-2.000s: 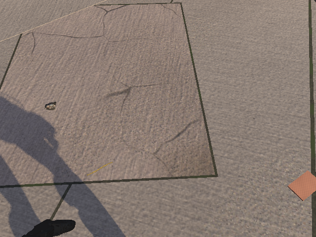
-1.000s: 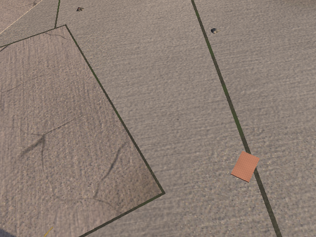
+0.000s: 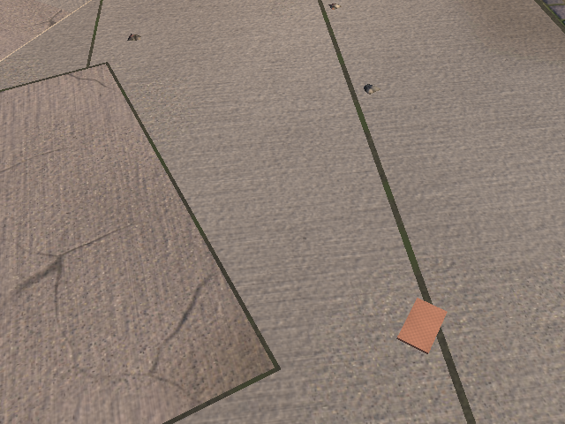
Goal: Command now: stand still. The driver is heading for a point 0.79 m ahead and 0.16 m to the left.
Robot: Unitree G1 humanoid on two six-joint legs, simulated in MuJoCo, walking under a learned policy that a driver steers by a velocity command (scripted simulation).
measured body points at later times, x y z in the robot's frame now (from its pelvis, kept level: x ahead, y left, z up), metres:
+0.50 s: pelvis +0.00 +0.00 +0.00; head +0.01 +0.00 +0.45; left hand +0.03 +0.25 -0.15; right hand +0.02 -0.24 -0.15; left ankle -0.01 +0.12 -0.74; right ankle +0.01 -0.12 -0.74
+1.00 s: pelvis +0.04 -0.01 -0.01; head +0.04 -0.02 +0.44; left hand +0.05 +0.24 -0.15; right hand +0.01 -0.26 -0.16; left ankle -0.01 +0.12 -0.74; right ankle +0.02 -0.11 -0.74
